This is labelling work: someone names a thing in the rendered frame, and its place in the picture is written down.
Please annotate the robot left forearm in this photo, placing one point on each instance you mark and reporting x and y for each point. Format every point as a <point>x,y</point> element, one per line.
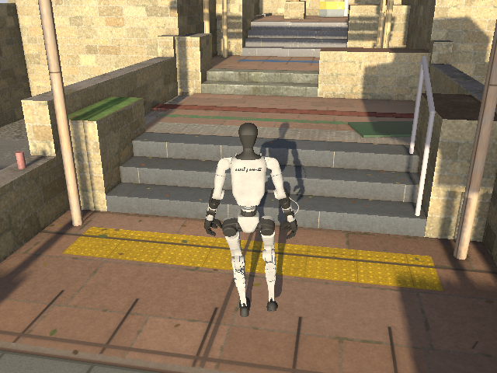
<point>212,207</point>

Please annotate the robot right hand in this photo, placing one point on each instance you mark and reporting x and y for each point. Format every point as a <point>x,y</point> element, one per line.
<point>292,226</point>

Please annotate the robot left hand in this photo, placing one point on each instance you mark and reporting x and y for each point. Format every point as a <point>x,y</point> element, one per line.
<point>208,224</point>

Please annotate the robot right shin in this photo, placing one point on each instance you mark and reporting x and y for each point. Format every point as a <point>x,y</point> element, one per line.
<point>270,271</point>

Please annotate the right robot upper arm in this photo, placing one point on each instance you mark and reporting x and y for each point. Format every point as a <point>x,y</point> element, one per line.
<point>277,177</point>

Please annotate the robot shin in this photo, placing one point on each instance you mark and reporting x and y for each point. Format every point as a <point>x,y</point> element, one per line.
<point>240,282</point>
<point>270,271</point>

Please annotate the left robot upper arm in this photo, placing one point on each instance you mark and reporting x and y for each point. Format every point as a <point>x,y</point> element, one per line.
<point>220,177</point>

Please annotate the robot right forearm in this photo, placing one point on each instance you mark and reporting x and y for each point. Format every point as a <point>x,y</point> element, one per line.
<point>287,208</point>

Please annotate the robot left shin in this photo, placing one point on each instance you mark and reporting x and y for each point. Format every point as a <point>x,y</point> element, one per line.
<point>240,282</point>

